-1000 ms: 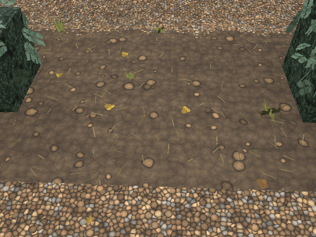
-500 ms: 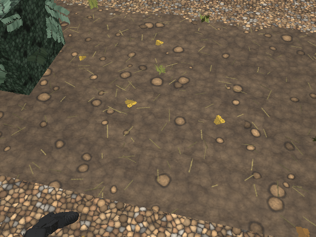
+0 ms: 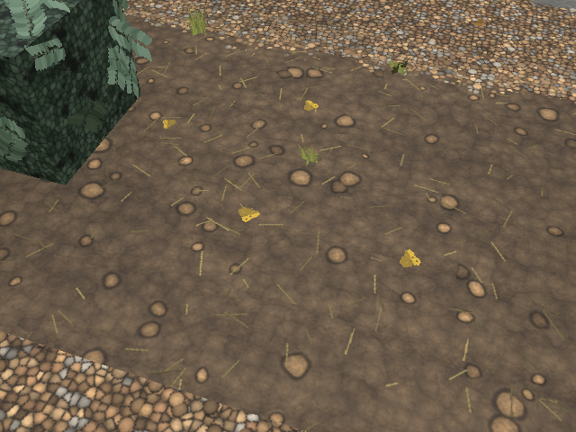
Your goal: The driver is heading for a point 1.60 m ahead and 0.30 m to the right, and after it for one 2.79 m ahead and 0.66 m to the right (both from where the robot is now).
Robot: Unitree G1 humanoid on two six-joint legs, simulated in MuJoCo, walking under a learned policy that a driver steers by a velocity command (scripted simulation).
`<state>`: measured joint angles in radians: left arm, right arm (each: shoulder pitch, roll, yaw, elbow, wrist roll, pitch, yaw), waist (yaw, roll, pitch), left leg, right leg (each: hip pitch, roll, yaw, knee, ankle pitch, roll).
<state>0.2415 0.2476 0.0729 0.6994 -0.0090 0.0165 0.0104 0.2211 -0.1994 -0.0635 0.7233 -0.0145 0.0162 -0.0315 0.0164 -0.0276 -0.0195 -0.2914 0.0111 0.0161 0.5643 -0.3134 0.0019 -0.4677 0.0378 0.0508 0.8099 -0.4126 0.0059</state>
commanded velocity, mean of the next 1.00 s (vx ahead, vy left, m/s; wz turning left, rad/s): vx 0.06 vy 0.00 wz -0.34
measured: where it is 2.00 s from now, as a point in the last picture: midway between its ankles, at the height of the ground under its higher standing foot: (331, 430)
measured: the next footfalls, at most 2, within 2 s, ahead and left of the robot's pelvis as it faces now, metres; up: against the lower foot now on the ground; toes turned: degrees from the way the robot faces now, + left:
right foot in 0.18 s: +0.05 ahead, -0.14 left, +0.00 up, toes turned -7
left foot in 0.64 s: +0.20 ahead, +0.01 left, +0.00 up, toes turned -12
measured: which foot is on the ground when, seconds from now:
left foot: down 0.00-0.20, up 0.22-0.62, down 0.64-1.00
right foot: up 0.00-0.16, down 0.18-0.66, up 0.68-0.90, down 0.92-1.00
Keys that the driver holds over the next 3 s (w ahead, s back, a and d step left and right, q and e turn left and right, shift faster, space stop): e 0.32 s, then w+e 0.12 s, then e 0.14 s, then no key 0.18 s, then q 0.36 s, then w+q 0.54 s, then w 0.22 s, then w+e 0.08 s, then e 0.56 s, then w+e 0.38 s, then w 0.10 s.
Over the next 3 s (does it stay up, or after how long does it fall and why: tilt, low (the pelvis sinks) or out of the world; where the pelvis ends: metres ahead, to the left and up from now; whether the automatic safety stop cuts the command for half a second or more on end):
stays up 0.75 -0.10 0.01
